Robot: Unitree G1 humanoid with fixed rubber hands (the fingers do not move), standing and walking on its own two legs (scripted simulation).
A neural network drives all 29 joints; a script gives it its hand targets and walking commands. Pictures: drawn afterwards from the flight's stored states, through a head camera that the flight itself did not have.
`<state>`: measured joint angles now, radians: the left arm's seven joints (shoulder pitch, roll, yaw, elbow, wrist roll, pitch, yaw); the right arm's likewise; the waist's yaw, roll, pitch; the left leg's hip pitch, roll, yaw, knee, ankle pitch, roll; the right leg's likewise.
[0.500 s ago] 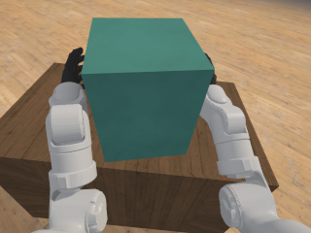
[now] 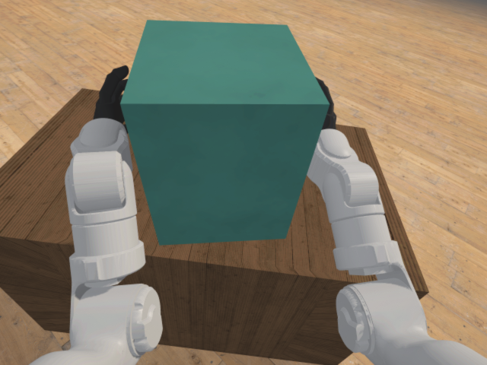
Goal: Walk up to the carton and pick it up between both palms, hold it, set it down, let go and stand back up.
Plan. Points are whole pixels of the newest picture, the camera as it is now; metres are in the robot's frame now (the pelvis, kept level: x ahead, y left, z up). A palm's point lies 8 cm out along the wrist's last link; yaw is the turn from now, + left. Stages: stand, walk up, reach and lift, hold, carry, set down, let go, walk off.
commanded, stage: hold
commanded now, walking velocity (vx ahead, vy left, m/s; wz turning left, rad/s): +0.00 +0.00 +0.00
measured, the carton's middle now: (221, 137) +0.39 +0.01 +0.21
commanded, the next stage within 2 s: set down in 1.76 s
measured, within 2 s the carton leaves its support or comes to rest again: neither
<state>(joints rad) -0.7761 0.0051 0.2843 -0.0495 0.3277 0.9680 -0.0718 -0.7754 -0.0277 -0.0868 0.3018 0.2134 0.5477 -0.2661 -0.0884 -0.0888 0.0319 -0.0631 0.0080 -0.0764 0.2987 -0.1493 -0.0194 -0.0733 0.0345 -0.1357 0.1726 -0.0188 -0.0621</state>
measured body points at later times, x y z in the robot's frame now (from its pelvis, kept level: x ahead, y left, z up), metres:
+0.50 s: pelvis +0.02 +0.01 +0.00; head +0.00 +0.04 +0.45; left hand +0.39 +0.16 +0.24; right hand +0.39 -0.14 +0.23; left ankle +0.02 +0.14 -0.75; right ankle +0.06 -0.08 -0.75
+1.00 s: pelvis +0.02 +0.01 +0.00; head +0.00 +0.05 +0.45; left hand +0.38 +0.16 +0.24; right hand +0.39 -0.13 +0.23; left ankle +0.02 +0.14 -0.75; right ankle +0.06 -0.08 -0.75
